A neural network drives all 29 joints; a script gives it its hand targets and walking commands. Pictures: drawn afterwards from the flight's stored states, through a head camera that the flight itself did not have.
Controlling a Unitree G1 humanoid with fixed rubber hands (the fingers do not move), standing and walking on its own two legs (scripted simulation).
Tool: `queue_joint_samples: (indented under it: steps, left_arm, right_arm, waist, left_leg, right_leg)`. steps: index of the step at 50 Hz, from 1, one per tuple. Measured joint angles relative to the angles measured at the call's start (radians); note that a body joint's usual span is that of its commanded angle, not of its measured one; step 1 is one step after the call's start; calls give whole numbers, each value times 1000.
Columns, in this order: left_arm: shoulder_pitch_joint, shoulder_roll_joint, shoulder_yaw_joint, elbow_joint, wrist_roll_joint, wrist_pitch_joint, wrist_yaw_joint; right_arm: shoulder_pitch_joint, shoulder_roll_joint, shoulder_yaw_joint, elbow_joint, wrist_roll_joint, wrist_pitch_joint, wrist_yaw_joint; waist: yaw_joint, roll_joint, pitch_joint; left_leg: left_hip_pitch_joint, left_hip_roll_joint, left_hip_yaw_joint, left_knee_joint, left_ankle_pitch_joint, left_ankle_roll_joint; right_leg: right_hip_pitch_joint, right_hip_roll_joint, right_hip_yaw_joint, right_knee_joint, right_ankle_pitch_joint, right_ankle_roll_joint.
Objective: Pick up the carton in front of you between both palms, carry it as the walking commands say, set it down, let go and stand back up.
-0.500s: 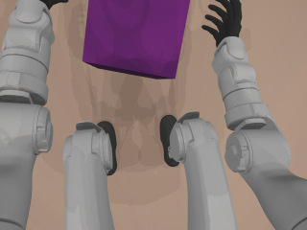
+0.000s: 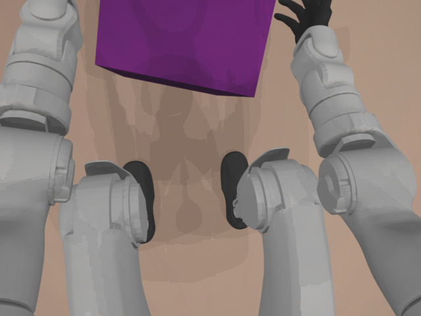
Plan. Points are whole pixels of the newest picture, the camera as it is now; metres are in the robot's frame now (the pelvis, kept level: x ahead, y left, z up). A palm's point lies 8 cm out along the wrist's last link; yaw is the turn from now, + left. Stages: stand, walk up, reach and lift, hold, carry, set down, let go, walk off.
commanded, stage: reach and lift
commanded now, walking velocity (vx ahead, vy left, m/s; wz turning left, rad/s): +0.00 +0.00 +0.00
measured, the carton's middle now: (184, 24) +0.52 +0.02 -0.25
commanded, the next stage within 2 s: none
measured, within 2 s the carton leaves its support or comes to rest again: leaves its support in 0.54 s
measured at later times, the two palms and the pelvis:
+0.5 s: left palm out of the picture +0.55 +0.16 -0.17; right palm (298, 18) +0.52 -0.14 -0.16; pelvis +0.00 +0.00 +0.00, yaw +0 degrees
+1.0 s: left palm out of the picture +0.50 +0.18 +0.01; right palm out of the picture +0.49 -0.12 +0.01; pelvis +0.00 -0.01 +0.08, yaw +5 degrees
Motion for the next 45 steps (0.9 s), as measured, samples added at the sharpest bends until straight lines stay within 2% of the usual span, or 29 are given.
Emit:
queue_joint_samples:
  steps: [6,13,17,22,25,29,33,36,40,45]
  left_arm:
    - [-20,-15,7,57,4,2,-8]
    - [-71,-61,-9,99,4,-14,-3]
    - [-101,-75,-11,133,22,-16,12]
    - [-131,-96,34,164,88,18,6]
    - [-119,-108,58,136,119,49,15]
    - [-62,-123,65,59,115,74,36]
    - [27,-148,81,-57,115,107,51]
    - [106,-180,119,-159,139,151,50]
    - [193,-237,212,-246,203,212,30]
    - [239,-306,365,-249,328,264,-11]
  right_arm:
    - [6,31,-33,27,-52,-6,2]
    - [-44,49,-10,39,-53,-14,3]
    - [-67,61,-52,57,-74,-18,-29]
    - [-73,72,-147,54,-137,25,-19]
    - [-70,69,-173,33,-163,61,-11]
    - [-44,70,-174,-26,-153,96,-22]
    - [51,97,-188,-150,-145,128,-31]
    - [153,138,-222,-266,-167,159,-28]
    - [247,196,-288,-370,-244,217,-8]
    - [281,257,-391,-391,-394,282,31]
  waist:
    - [-4,22,-30]
    - [-2,25,-19]
    - [2,18,-16]
    - [6,12,-33]
    - [10,11,-39]
    - [9,8,-57]
    - [6,3,-103]
    - [14,4,-157]
    - [29,19,-252]
    - [28,51,-368]
  left_leg:
    - [-2,-7,1,-24,11,1]
    - [-3,-5,3,-41,24,4]
    - [-4,-6,2,-45,27,3]
    - [-24,-10,-2,-27,30,5]
    - [-33,-9,-1,-7,27,8]
    - [-38,-8,9,9,22,12]
    - [-25,-19,14,4,18,6]
    - [-2,-29,13,-17,15,-3]
    - [40,-43,9,-71,19,-13]
    - [94,-62,-2,-173,38,-21]
  right_leg:
    - [2,-8,1,-22,4,0]
    - [0,-5,2,-39,18,1]
    - [-1,-6,2,-43,22,0]
    - [-16,-6,-1,-28,22,2]
    - [-25,-1,2,-9,20,7]
    - [-31,9,16,11,12,18]
    - [-19,18,32,17,-4,28]
    - [4,19,38,4,-14,28]
    - [46,6,36,-42,-18,13]
    - [107,2,31,-138,-15,5]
